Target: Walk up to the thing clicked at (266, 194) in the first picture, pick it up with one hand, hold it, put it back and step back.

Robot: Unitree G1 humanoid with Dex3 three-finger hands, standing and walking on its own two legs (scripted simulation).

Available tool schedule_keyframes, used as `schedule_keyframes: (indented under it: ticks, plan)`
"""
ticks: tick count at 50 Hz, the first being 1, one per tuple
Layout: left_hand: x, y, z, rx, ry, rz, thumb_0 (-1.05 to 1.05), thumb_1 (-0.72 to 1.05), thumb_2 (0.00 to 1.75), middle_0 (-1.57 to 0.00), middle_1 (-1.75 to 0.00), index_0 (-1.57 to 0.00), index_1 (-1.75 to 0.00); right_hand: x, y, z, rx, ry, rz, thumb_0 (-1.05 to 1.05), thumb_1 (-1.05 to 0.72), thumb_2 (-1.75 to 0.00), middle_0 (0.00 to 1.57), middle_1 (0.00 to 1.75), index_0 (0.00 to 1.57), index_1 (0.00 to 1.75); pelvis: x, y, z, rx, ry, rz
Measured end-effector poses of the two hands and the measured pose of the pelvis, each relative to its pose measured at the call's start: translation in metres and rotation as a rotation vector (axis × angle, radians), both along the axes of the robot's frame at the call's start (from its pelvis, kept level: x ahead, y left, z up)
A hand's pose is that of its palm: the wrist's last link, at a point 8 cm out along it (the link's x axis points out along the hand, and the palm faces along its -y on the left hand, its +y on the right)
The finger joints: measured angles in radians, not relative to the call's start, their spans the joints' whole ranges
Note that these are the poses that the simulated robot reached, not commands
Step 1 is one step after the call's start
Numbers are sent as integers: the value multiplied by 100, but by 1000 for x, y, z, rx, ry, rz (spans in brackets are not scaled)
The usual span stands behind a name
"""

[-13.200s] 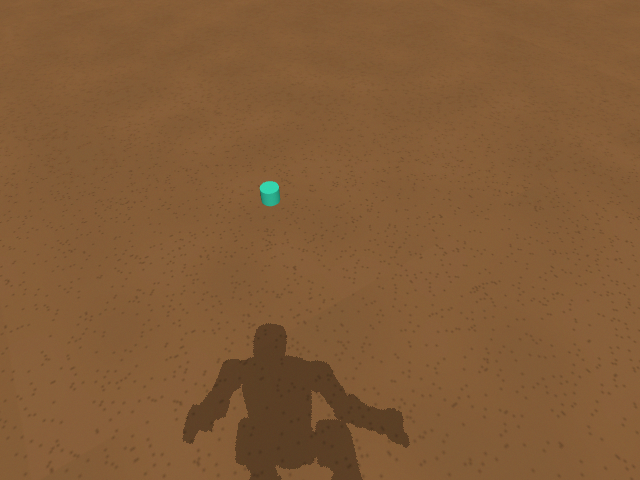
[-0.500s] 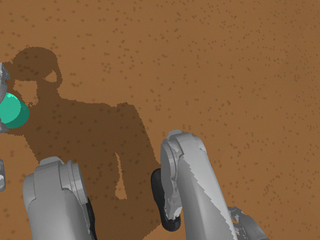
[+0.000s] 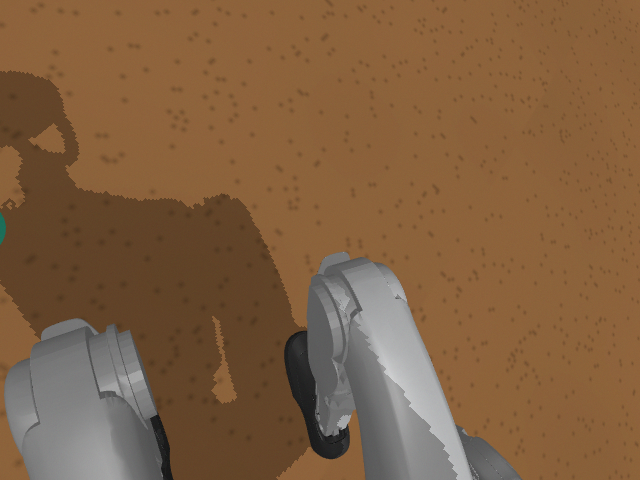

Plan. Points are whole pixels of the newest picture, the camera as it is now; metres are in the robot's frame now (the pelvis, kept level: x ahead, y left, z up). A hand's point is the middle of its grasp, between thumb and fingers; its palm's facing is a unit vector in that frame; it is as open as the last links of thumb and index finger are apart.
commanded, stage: rest palm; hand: left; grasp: from above
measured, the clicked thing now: out of the picture +0.44 +0.33 -0.26
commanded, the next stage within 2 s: close in 0.30 s
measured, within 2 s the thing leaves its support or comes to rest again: neither
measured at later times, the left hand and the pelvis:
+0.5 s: hand out of the picture +0.43 +0.32 -0.24, palm faces -0.46 -0.16 -0.87, open 13.8 cm; pelvis +0.00 +0.00 +0.00, yaw -1 degrees
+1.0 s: hand out of the picture +0.43 +0.32 -0.24, palm faces -0.45 -0.15 -0.88, open 12.2 cm; pelvis +0.00 +0.00 -0.01, yaw -2 degrees
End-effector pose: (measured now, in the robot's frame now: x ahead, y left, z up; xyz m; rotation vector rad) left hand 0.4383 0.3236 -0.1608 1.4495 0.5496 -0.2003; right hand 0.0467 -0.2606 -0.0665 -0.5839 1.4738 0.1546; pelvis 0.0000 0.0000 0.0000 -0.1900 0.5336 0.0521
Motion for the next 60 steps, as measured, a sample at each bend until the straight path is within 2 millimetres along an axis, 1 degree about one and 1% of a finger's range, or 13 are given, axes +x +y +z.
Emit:
schedule_keyframes:
  ticks: [5, 9, 16, 22, 30, 38, 60]
  plan:
    - [-1, 1, -5, 0, 2, 14, 0, -51, 101, -8, -100, -8, -101, 12, 1, 1, 9, -30, 35, 0, -89, -90, 21, 30, 20, 30, 0, 1, -1, -5, -8, -2]
    - [-3, 4, -9, -4, 10, 37, 0, -51, 101, -8, -101, -8, -101, 16, 1, 2, 11, -37, 51, 0, -90, -90, 21, 30, 20, 30, 0, 2, -1, -9, -12, -3]
    - [-6, 9, -16, -3, 21, 46, 0, -51, 100, -8, -101, -8, -102, 11, 1, 4, 11, -9, 53, 0, -90, -90, 21, 30, 20, 30, 1, 2, -3, -14, -17, -4]
    - [-6, 7, -20, -7, 22, 30, 0, -50, 100, -8, -102, -8, -102, 2, 2, 5, 17, 21, 51, 0, -90, -90, 21, 30, 20, 30, 1, 3, -3, -18, -24, -8]
    - [-2, 2, -24, -14, 4, 20, 0, -41, 96, -12, -104, -14, -103, -5, 4, 6, 28, 30, 58, 0, -89, -90, 21, 30, 20, 30, 0, 3, -5, -23, -34, -13]
    - [-1, 1, -24, -1, -4, 37, 0, -30, 91, -18, -103, -21, -101, -4, 3, 6, 30, 22, 75, 0, -89, -90, 21, 30, 20, 30, -1, 3, -6, -26, -40, -19]
    - [-2, 4, -21, -7, 4, 33, 0, -23, 80, -26, -94, -40, -91, 2, 6, 9, 37, -5, 104, 0, -90, -90, 20, 29, 20, 30, -3, 4, -5, -31, -51, -19]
